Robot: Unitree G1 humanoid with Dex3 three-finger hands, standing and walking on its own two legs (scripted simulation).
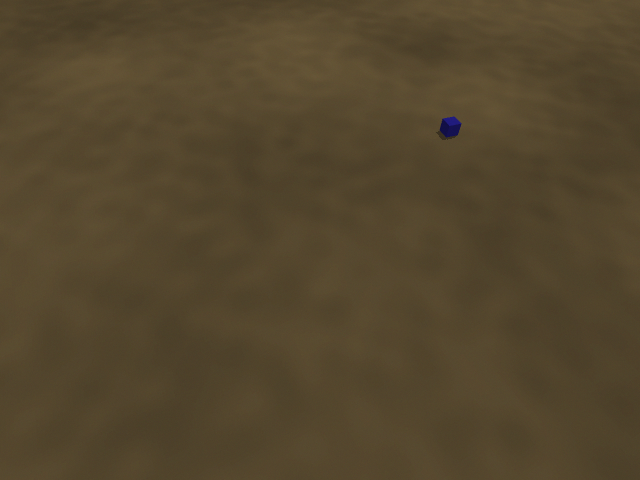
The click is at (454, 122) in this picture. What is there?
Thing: cube
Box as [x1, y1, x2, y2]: [440, 116, 460, 136]
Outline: 454,116 442,119 440,130 445,136 455,135 458,132 460,123
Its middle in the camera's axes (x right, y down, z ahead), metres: +0.68 -0.58 +2.14
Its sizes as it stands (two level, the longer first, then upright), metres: 0.072 0.072 0.072
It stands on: the floor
